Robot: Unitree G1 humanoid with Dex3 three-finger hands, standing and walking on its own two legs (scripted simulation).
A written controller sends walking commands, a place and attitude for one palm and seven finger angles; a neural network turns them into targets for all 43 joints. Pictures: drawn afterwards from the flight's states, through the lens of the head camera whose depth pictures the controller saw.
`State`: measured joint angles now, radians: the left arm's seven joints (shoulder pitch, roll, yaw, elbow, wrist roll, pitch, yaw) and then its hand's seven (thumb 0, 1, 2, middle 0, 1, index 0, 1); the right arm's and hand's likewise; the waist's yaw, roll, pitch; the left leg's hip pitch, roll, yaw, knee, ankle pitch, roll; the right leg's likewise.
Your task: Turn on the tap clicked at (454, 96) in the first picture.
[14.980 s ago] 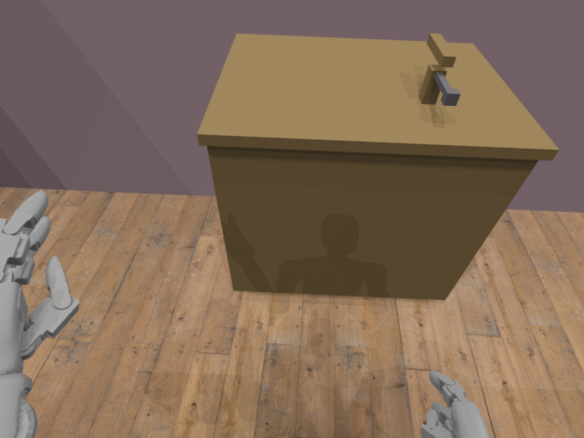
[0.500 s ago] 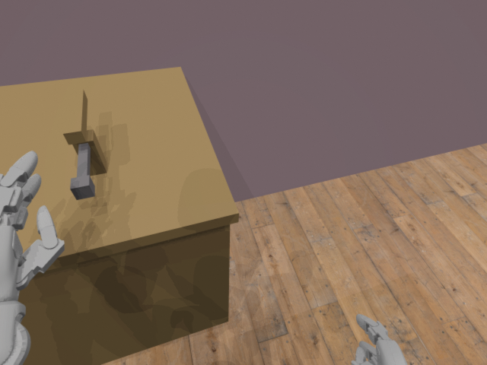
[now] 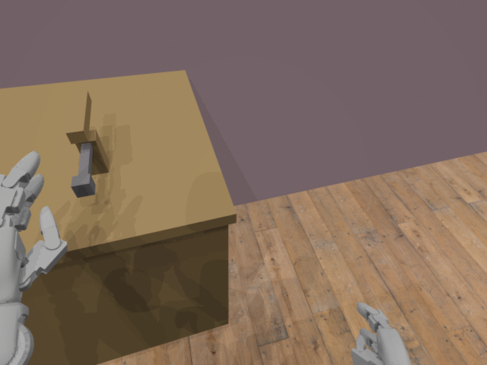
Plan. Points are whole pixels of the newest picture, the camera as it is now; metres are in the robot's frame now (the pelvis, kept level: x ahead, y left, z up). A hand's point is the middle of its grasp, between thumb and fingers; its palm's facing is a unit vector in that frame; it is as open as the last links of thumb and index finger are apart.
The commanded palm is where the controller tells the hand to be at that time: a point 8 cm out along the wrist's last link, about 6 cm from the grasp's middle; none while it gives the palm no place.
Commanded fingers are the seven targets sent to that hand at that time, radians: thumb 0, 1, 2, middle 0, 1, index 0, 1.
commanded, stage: turn the palm inward beside the body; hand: left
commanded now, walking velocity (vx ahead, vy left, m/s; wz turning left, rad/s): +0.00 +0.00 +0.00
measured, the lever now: (83, 185) +0.36 +0.31 +0.10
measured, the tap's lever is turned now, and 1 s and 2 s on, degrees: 0 0 0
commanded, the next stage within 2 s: none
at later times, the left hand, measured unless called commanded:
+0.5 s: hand (66, 259) +0.20 +0.24 +0.16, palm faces +0.60 -0.75 -0.29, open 7.5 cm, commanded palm +0.15 +0.26 +0.17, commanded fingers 0.00 0.90 0.90 -0.20 -0.30 -0.20 -0.30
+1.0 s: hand (80, 267) +0.19 +0.22 +0.14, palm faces +0.54 -0.81 -0.23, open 7.5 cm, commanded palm +0.14 +0.25 +0.16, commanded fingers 0.00 0.90 0.90 -0.20 -0.30 -0.20 -0.30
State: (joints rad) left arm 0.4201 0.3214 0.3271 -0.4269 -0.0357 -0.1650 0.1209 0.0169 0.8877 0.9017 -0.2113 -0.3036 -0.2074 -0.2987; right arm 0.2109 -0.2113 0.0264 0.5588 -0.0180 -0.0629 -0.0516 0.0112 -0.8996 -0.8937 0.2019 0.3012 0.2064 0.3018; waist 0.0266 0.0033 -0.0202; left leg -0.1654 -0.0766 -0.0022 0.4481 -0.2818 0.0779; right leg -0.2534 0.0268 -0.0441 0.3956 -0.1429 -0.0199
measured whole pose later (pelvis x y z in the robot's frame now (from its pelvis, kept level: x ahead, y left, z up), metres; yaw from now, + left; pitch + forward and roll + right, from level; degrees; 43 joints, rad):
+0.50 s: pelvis +0.01 -0.06 -0.02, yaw +3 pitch +1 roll +0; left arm 0.37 0.33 0.40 -0.38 -0.11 -0.13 0.14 0.02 0.89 0.90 -0.21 -0.30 -0.21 -0.30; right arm 0.17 -0.26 0.00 0.67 -0.03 -0.14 -0.03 0.01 -0.90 -0.89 0.20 0.30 0.21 0.30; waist 0.08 0.00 -0.03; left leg -0.26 -0.04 -0.07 0.63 -0.39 0.01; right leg -0.35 0.08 -0.08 0.60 -0.27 -0.10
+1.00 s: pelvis +0.01 -0.04 -0.02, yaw +4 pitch +1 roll +0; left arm 0.40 0.28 0.30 -0.44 -0.17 0.03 0.14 0.02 0.89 0.90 -0.21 -0.30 -0.20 -0.30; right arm 0.18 -0.24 0.02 0.68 0.00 -0.14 -0.07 0.01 -0.90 -0.89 0.20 0.30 0.20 0.30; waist 0.08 0.05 -0.05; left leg -0.27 -0.06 -0.06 0.65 -0.39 0.03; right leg -0.35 0.06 -0.08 0.62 -0.29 -0.08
